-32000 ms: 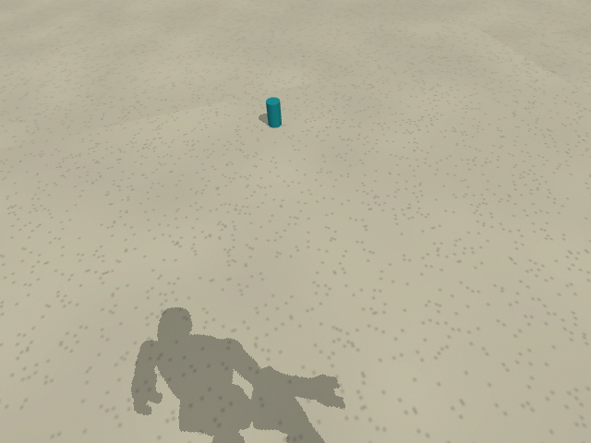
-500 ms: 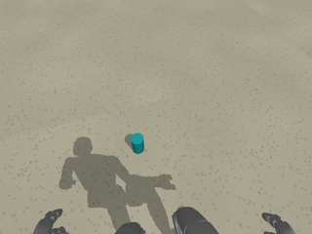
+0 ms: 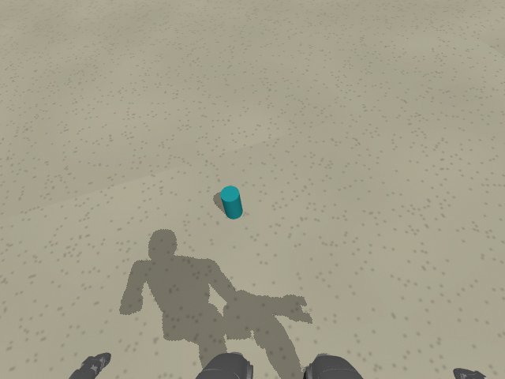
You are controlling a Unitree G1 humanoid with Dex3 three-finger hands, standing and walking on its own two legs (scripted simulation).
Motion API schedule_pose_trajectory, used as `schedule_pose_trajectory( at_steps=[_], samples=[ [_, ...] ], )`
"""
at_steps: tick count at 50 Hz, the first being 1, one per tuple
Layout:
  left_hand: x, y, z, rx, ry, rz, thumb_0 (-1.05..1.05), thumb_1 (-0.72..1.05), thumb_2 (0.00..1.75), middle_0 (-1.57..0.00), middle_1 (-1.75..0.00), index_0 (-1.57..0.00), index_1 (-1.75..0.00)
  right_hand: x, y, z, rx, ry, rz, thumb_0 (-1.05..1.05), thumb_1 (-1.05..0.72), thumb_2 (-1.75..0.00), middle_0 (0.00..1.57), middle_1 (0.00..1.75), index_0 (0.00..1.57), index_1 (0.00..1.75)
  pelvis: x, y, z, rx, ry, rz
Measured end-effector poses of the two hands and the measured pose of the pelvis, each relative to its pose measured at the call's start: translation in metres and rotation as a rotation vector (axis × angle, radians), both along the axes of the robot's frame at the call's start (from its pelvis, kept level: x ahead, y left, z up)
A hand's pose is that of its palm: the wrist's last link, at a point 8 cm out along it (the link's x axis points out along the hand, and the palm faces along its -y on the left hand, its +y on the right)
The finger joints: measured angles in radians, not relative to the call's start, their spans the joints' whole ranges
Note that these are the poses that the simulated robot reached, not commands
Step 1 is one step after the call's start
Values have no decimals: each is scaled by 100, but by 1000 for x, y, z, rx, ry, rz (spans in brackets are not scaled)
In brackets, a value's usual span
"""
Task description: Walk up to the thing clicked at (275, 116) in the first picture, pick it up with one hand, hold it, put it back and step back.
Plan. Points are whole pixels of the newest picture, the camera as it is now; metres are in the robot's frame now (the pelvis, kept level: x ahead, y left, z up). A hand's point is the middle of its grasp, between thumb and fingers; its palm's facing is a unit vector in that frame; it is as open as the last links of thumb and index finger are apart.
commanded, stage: step back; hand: left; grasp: from the side
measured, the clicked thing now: (232, 203) +0.81 +0.16 -0.68
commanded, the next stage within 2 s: stand in 1.66 s
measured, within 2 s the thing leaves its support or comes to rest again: neither
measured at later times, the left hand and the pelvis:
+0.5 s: hand out of the picture -0.11 +0.24 -0.15, palm faces -0.04 -0.91 -0.40, open 7.4 cm; pelvis -0.19 -0.03 -0.01, yaw -2 degrees
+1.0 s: hand out of the picture -0.23 +0.24 -0.14, palm faces +0.03 -0.93 -0.38, open 7.4 cm; pelvis -0.27 -0.03 +0.00, yaw +1 degrees
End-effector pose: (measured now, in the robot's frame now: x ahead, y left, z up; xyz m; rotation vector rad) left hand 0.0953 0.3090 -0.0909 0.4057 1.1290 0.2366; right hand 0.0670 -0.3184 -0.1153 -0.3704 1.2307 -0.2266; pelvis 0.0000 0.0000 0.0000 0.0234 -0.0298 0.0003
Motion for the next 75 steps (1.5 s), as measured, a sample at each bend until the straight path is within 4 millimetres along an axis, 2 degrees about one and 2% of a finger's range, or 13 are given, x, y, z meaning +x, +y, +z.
schedule_pose_trajectory(
  at_steps=[5,10,16,21,28,35,38,42,49,54,59,67,75],
  samples=[
    [-10,10,-15,-27,-79,-2,0,90,90,-20,-30,-21,-30,-37,14,-3,-13,26,30,0,-90,-90,20,30,20,30,-39,7,-10,14,-19,32],
    [-41,5,-16,-59,-61,19,0,90,90,-20,-30,-20,-30,-63,21,12,-7,-8,43,0,-90,-90,20,30,20,30,-72,5,-1,-24,-18,26],
    [-99,-5,-18,-65,-4,0,0,90,90,-20,-30,-20,-30,-75,10,24,-26,-109,53,0,-90,-90,20,30,21,30,-114,-4,2,-44,-3,-18],
    [-155,-17,-25,-35,44,-12,0,90,90,-20,-30,-20,-30,-95,-14,14,-15,-178,55,0,-90,-90,20,30,21,30,-156,-21,-10,-37,1,-53],
    [-236,-28,-8,-10,86,26,0,90,90,-20,-30,-21,-30,-156,-28,8,6,-135,19,0,-90,-90,20,30,20,30,-204,-29,-1,1,-10,-32],
    [-274,-11,-5,8,10,52,0,90,90,-20,-30,-21,-30,-227,-20,-4,8,-5,55,0,-90,-90,20,30,20,30,-244,-24,-5,-12,-3,38],
    [-289,-1,-11,-3,-4,76,0,90,90,-20,-30,-21,-30,-253,-10,-4,10,24,54,0,-90,-90,20,30,20,30,-258,-19,-7,17,-22,49],
    [-310,-2,-13,-39,33,99,0,90,90,-20,-30,-20,-30,-276,0,5,32,17,42,1,-90,-90,20,30,20,30,-266,-17,2,2,-24,49],
    [-330,-18,-15,-60,84,89,0,90,90,-20,-30,-20,-30,-276,-7,6,55,-40,22,1,-90,-90,20,30,20,30,-272,-28,4,-19,-24,14],
    [-337,-32,-12,-69,57,101,0,90,90,-20,-30,-20,-30,-261,-14,7,51,-47,39,0,-90,-90,20,30,20,30,-271,-32,6,-33,-27,29],
    [-340,-28,-9,-77,53,123,0,90,90,-20,-30,-21,-30,-244,-13,12,36,-55,74,0,-90,-90,20,30,20,30,-266,-23,9,-27,-23,46],
    [-313,-3,-24,-97,80,120,0,90,90,-20,-30,-20,-30,-226,13,15,19,-63,65,0,-90,-90,20,30,20,30,-250,-3,5,-20,-15,39],
    [-273,-3,-20,-101,62,82,0,90,90,-20,-30,-20,-30,-198,33,20,59,-90,55,0,-90,-90,20,30,20,30,-233,-3,12,-30,-3,20]
  ],
)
